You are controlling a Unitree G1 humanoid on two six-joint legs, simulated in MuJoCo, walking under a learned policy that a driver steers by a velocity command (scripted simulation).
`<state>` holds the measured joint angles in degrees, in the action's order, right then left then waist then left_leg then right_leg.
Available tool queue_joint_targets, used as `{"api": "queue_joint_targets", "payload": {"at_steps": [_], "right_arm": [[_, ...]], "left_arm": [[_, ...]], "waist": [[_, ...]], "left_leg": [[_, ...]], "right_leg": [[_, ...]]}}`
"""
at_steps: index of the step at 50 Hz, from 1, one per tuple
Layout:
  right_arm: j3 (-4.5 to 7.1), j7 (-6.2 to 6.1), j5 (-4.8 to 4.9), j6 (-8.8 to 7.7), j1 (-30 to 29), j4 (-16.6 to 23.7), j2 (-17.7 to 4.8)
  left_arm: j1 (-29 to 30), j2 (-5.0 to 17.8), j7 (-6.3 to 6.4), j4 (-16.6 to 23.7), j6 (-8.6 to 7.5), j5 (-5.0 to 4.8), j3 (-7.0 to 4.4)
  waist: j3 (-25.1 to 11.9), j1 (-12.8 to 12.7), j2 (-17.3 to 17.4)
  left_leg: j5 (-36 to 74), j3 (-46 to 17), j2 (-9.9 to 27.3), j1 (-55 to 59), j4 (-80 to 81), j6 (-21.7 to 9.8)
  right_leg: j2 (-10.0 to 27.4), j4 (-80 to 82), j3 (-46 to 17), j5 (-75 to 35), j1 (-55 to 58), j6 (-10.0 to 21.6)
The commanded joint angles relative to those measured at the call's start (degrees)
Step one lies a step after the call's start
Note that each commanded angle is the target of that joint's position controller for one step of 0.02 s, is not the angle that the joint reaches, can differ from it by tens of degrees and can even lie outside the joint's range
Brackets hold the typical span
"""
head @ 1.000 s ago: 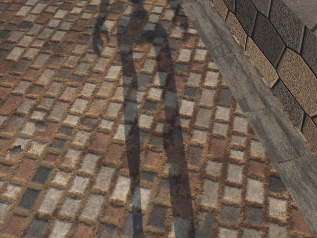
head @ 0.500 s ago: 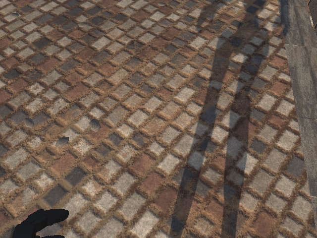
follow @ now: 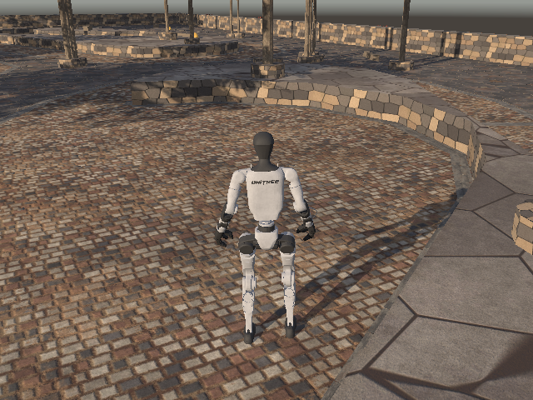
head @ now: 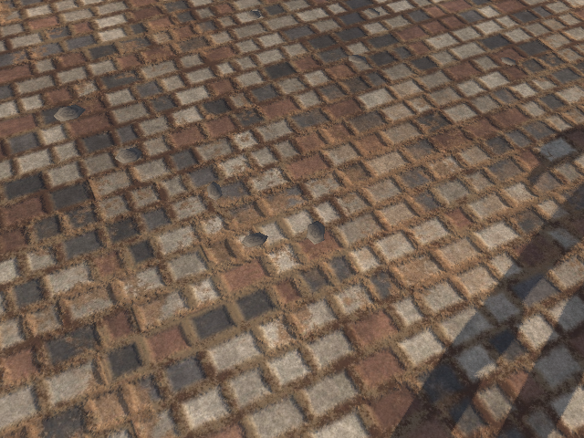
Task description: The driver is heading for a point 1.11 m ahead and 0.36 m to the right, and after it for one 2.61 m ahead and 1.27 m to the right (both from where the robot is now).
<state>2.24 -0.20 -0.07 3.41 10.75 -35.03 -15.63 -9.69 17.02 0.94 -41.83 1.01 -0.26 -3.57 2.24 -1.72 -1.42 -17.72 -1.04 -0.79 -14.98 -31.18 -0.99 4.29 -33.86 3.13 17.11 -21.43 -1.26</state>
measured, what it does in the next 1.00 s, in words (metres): walks ahead: right foot, then left foot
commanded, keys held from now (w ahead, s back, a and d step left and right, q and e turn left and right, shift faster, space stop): shift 0.18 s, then w+shift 0.38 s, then w+e+shift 0.44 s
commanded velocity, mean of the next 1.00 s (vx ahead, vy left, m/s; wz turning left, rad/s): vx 0.59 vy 0.00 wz -0.18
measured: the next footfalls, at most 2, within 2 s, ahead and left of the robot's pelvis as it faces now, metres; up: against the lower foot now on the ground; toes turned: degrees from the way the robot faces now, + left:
right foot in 0.34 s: +0.01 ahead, -0.12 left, +0.00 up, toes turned +0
left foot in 0.74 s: +0.38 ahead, +0.13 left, +0.00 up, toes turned -2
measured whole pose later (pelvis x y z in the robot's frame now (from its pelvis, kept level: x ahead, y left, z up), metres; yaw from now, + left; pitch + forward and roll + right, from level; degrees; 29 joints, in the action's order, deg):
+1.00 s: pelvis +0.39 +0.03 +0.01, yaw -15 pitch +1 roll +2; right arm 3.5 0.1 -1.7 -5.2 22.9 -48.4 -16.9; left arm -10.3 18.5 -4.0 -44.4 -0.1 1.3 -3.9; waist 0.1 1.6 -2.2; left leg -17.5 12.9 -0.1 -2.6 -19.8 -0.7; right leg 5.4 -70.1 1.4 7.5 -40.7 5.3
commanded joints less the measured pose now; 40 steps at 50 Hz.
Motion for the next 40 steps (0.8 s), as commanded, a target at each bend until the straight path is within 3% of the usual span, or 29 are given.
{"api": "queue_joint_targets", "payload": {"at_steps": [1,2,4,6,9,10,11,12,13,15,16,17,18,19,20,21,22,25,29,33,35,36,37,38,39,40], "right_arm": [[2.93,-0.16,-2.57,-1.87,2.13,3.69,-10.74],[2.14,-0.23,-2.55,-2.83,-0.08,2.84,-8.55],[1.70,-0.51,-0.82,-3.82,-3.86,2.34,-7.15],[0.87,-0.72,-0.75,-3.88,-4.50,1.37,-5.02],[1.10,-0.66,-0.60,-3.30,-2.73,-0.11,-5.21],[1.27,-0.70,-0.25,-3.03,-0.14,-1.24,-5.50],[2.68,-0.57,0.72,-2.72,2.98,-2.17,-9.56],[3.17,-0.54,1.21,-2.76,3.69,-2.61,-11.28],[3.06,-0.56,1.32,-3.11,3.41,-2.79,-11.21],[2.67,-0.47,2.20,-4.00,0.91,-2.80,-9.97],[2.47,-0.50,2.54,-4.29,-1.02,-2.49,-8.98],[1.91,-0.52,2.19,-4.75,-3.77,-1.49,-6.64],[0.47,-0.07,1.51,-5.60,-7.95,0.80,-1.48],[0.53,0.27,2.72,-7.21,-10.84,4.74,-1.56],[1.34,0.38,3.16,-8.49,-11.26,4.54,-5.00],[1.84,1.60,-4.31,-6.85,-11.59,2.87,-6.46],[2.16,2.51,-4.67,-6.23,-8.80,1.97,-6.50],[1.95,4.28,-3.49,-4.97,-6.79,0.92,-5.35],[0.85,4.73,-2.37,-4.64,-13.38,2.73,-3.85],[0.37,4.45,-2.16,-5.01,-16.87,4.06,-4.11],[0.78,3.47,-2.28,-5.36,-12.59,3.07,-5.30],[1.55,2.44,-2.10,-5.76,-5.94,1.34,-6.78],[2.55,1.29,-2.00,-6.29,6.69,-2.61,-8.66],[4.06,-0.05,-3.17,-6.76,17.87,-4.87,-13.70],[5.03,-0.13,-4.75,-7.22,19.72,-4.95,-19.63],[4.11,0.06,-4.08,-7.19,13.37,-3.73,-15.74]], "left_arm": [[5.55,6.98,0.40,5.96,-1.48,0.82,-1.63],[4.43,7.16,0.48,4.93,-1.03,0.25,-2.04],[0.42,6.51,1.05,2.22,0.09,0.82,-2.26],[-1.36,4.61,0.87,1.39,0.18,0.46,-1.66],[1.26,2.49,0.41,1.90,-0.14,0.14,-0.34],[0.79,2.62,0.07,1.78,-0.28,0.05,-0.08],[1.38,4.35,-0.31,1.96,-0.56,-0.82,-0.41],[2.25,5.79,-0.61,2.47,-0.97,-1.63,-0.78],[2.95,6.22,-0.84,2.69,-1.55,-2.11,-0.86],[-1.15,4.77,-1.25,0.64,-3.44,-1.83,-0.57],[-6.20,4.27,-1.36,-1.93,-4.41,-1.44,-0.68],[-12.92,4.72,-1.32,-4.85,-5.17,-1.14,-1.00],[-21.48,7.07,-1.05,-7.11,-5.85,-0.78,-1.45],[-21.53,12.07,-1.80,-6.40,-6.65,-0.16,-2.83],[-17.82,8.95,-1.59,-4.65,-7.34,0.28,-1.91],[-14.93,8.60,-1.83,-4.56,-5.64,2.98,-1.71],[-13.30,7.59,-1.85,-3.89,-5.25,2.93,-1.49],[-13.89,5.52,-1.89,-4.86,-5.96,1.35,-0.62],[-16.91,4.94,-2.02,-6.66,-6.48,0.97,-0.45],[-18.37,7.66,-1.37,-8.26,-6.54,0.96,-0.88],[-17.43,9.49,-1.12,-8.74,-6.30,0.87,-1.17],[-17.37,10.43,-1.14,-9.21,-6.30,1.09,-1.39],[-15.37,11.16,-1.24,-8.98,-6.22,1.07,-1.59],[-14.61,8.10,-1.45,-7.40,-6.44,1.32,-0.83],[-17.75,-1.66,-1.90,-3.63,-6.65,-0.23,1.15],[-13.25,2.94,-1.93,-3.27,-6.14,-0.42,0.17]], "waist": [[-6.43,4.30,12.01],[-5.75,2.77,10.85],[-4.64,1.05,10.08],[-5.40,-0.16,9.33],[-5.80,2.11,9.84],[-7.79,3.15,9.54],[-6.20,5.09,11.17],[-2.90,5.48,12.71],[0.15,5.13,12.44],[2.35,1.69,9.57],[1.56,-1.05,8.31],[0.01,-3.90,6.20],[-2.46,-7.02,-3.47],[0.88,-6.75,-13.62],[4.01,-5.84,-6.89],[4.92,-4.23,-4.05],[4.17,-2.54,-4.29],[3.19,-1.06,-5.44],[6.10,-2.17,-4.28],[6.44,-2.11,-4.83],[3.76,0.90,-5.63],[-0.66,4.27,-5.78],[-7.48,10.66,-3.66],[-15.66,15.14,2.16],[-23.71,10.91,20.84],[-17.91,9.27,15.04]], "left_leg": [[22.28,-22.01,20.74,5.94,13.80,-16.45],[20.97,-18.23,17.88,4.92,13.78,-14.38],[24.17,-13.56,14.08,5.05,12.54,-11.34],[30.51,-9.89,11.67,4.15,11.19,-10.81],[30.51,-9.73,11.06,6.20,9.07,-11.08],[16.01,-11.48,11.35,7.24,11.41,-11.63],[-4.48,-15.45,12.25,7.42,14.92,-12.62],[-18.82,-20.44,14.25,5.34,18.06,-13.04],[-24.72,-23.81,15.68,3.06,20.12,-13.12],[-22.98,-22.79,14.71,-2.26,20.11,-11.85],[-21.13,-19.71,12.52,-6.17,17.74,-10.53],[-17.54,-15.54,9.29,-13.24,10.93,-8.22],[-12.99,-6.95,3.33,-24.10,-7.60,-4.04],[-11.34,-0.04,-0.52,-39.80,-20.69,-1.75],[-8.34,-4.15,2.87,-44.37,-28.89,-1.87],[-1.85,-3.23,2.71,-43.66,-27.91,-2.08],[1.51,-2.25,3.49,-40.56,-28.32,-1.40],[7.49,0.63,4.34,-34.97,-29.58,0.10],[13.66,3.56,4.43,-30.23,-17.57,0.86],[12.48,4.67,3.14,-21.31,-7.14,-0.64],[6.53,5.47,0.53,-12.03,-4.04,-2.10],[3.67,5.75,-1.67,-1.93,-3.77,-2.79],[4.24,5.60,-2.36,14.26,-1.62,-3.32],[-10.31,-5.90,8.69,31.26,-0.23,-3.83],[-42.72,-35.35,25.03,38.70,12.65,-5.37],[-44.83,-45.52,25.45,29.20,21.07,-4.76]], "right_leg": [[-0.84,-17.79,-4.36,16.33,-9.77,-1.44],[-0.96,-21.08,-5.37,13.59,-9.59,-1.50],[-0.65,-23.07,-5.93,7.73,-9.12,-2.88],[-0.99,-21.27,-5.40,4.94,-4.83,-3.84],[-1.25,-10.16,-4.08,5.24,-0.40,-3.81],[-1.71,-7.04,-2.96,5.48,1.18,-3.40],[-3.69,-7.17,-0.35,6.99,-0.55,-2.46],[-3.39,-6.06,-0.60,8.78,-2.38,-0.81],[-2.96,-4.22,-1.14,10.06,-2.73,1.02],[-2.85,5.27,-0.99,5.62,5.11,4.90],[-3.37,10.42,-0.10,0.13,13.00,6.50],[-1.70,11.33,-2.82,-0.51,22.90,7.65],[8.08,16.51,-16.44,9.30,33.03,10.29],[19.12,24.53,-38.71,28.22,34.90,17.64],[20.15,26.21,-41.21,30.71,32.29,18.55],[16.17,27.12,-33.62,28.39,29.68,14.55],[12.99,27.42,-28.33,22.55,27.95,12.33],[8.02,30.46,-18.87,12.37,22.40,11.32],[6.00,33.12,-12.53,0.76,18.78,11.35],[8.70,32.92,-12.24,-14.93,20.69,12.22],[9.11,25.55,-11.01,-33.57,21.36,11.46],[8.93,16.25,-10.11,-47.40,20.05,10.80],[6.12,1.65,-7.99,-48.76,14.01,9.67],[1.66,-17.95,-6.60,-32.15,0.79,8.98],[-6.91,-37.27,-6.88,11.01,-14.65,8.38],[-5.66,-44.15,-10.63,6.67,-18.59,9.75]]}}
Keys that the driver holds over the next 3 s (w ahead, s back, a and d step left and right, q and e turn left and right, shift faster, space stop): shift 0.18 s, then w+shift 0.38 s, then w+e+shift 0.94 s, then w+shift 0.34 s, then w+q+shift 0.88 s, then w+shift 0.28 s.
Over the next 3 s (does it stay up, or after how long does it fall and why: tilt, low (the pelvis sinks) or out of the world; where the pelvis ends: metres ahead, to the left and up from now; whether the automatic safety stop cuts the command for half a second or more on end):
stays up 1.95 -0.99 -0.02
